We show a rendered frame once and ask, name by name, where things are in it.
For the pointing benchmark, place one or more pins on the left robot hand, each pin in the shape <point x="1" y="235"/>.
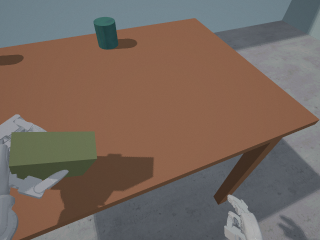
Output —
<point x="30" y="186"/>

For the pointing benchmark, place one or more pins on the sponge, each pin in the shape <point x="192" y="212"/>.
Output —
<point x="42" y="154"/>

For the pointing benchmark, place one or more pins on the table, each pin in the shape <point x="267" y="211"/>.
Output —
<point x="170" y="100"/>

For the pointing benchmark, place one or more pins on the robot left forearm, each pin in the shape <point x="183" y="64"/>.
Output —
<point x="8" y="218"/>

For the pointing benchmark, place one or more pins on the right robot hand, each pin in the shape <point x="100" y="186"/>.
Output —
<point x="247" y="227"/>

